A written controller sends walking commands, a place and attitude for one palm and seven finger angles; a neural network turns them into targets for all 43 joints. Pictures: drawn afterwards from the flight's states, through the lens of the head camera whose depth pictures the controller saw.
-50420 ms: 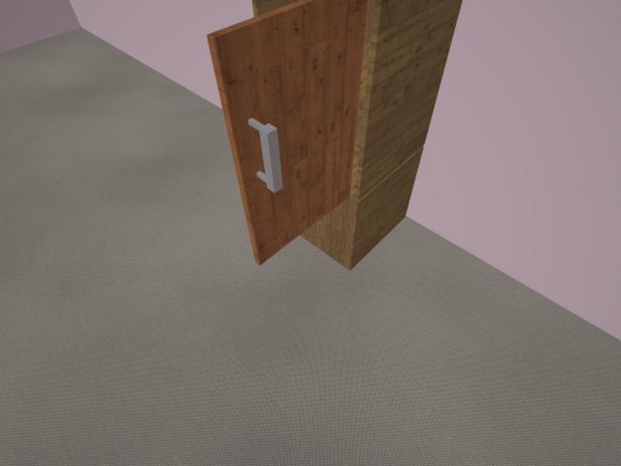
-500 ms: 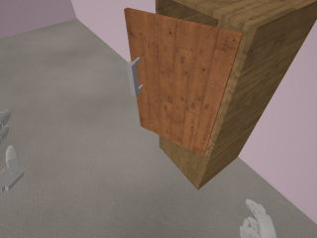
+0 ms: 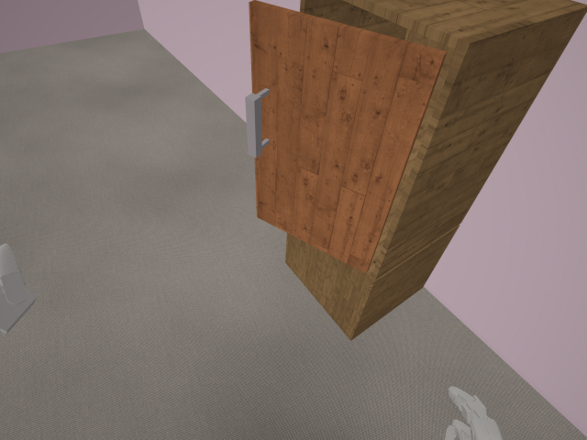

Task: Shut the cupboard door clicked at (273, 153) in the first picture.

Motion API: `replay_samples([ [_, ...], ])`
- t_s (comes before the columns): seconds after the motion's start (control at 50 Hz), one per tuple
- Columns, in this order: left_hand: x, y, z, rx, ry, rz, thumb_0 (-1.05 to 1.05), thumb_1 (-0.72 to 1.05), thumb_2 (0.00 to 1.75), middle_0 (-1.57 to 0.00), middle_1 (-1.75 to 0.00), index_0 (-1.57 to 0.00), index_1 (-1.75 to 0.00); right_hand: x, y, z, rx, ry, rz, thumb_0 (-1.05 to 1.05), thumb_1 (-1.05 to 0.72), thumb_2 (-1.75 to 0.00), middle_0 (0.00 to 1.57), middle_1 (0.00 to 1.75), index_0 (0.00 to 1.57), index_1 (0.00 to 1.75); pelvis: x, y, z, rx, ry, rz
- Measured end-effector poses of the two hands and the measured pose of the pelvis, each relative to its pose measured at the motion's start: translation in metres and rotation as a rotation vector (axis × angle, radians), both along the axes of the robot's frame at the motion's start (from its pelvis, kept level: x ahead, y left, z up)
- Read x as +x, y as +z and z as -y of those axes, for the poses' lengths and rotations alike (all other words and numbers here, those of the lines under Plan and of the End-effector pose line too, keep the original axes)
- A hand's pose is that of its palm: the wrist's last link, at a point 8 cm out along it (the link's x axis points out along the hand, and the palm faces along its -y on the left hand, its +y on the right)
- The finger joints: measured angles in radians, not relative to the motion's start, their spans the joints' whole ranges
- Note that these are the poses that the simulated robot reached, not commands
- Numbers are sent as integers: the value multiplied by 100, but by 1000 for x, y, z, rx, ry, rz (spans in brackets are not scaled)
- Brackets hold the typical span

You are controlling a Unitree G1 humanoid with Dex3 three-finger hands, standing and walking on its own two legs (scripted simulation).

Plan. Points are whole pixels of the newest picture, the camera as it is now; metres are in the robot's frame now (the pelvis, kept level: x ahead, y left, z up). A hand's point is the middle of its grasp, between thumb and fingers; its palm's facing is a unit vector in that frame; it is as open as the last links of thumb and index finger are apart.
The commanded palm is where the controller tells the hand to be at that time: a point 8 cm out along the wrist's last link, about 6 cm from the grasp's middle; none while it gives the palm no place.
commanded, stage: step back with the hand held close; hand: left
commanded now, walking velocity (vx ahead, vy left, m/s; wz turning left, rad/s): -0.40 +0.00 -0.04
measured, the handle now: (259, 123) +0.75 +0.12 +0.03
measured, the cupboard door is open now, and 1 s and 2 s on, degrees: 22 22 22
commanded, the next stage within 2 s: stop stepping back and stand still in 0.56 s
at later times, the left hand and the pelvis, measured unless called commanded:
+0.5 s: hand out of the picture +0.11 +0.29 +0.20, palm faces +0.54 -0.71 -0.44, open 7.4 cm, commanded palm +0.04 +0.31 +0.19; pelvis -0.07 +0.00 +0.00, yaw +6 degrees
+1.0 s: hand out of the picture +0.04 +0.28 +0.18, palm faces +0.42 -0.79 -0.45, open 7.4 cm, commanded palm -0.01 +0.31 +0.19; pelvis -0.15 +0.01 +0.00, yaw +0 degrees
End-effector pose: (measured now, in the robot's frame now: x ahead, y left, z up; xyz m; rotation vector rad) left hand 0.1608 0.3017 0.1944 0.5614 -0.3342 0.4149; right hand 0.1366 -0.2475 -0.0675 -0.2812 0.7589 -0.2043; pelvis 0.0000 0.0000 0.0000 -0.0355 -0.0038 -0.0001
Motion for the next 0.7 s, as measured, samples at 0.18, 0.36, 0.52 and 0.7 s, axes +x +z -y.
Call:
replay_samples([
  [0.18, -30, 1, 2, 75, 37, 4, 1, 89, 90, -21, -30, -21, -31, -7, -11, 5, 22, 36, 21, 1, -90, -90, 20, 30, 21, 30, -18, -10, 10, 8, 39, 14],
  [0.36, -61, 2, 1, 2, 22, 39, 1, 89, 90, -21, -30, -21, -31, -20, -3, -8, 9, 67, -12, 1, -90, -90, 20, 30, 21, 30, -46, -5, 2, 21, 66, -5],
  [0.52, -104, 15, -21, 31, 87, 51, 1, 89, 90, -21, -30, -21, -31, -34, 3, -31, 54, 96, 45, 1, -90, -90, 20, 30, 21, 30, -70, 1, 2, -54, 88, -28],
  [0.7, -113, 5, 15, -76, -20, 57, 2, 89, 90, -20, -30, -21, -31, -66, 3, -33, 76, 109, 59, 1, -90, -90, 20, 30, 21, 30, -111, 3, 9, -5, -13, -25],
])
